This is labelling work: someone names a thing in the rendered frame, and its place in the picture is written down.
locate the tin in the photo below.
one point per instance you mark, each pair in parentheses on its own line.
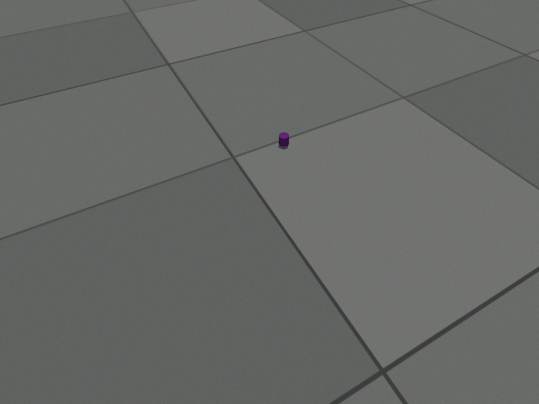
(283,139)

